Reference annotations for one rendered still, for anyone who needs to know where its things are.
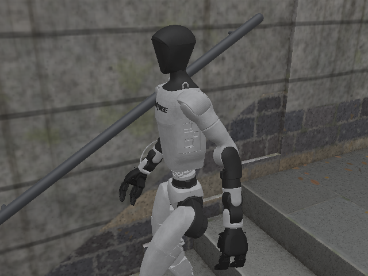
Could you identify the stairs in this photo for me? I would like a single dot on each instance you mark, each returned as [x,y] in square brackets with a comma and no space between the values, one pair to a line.
[276,247]

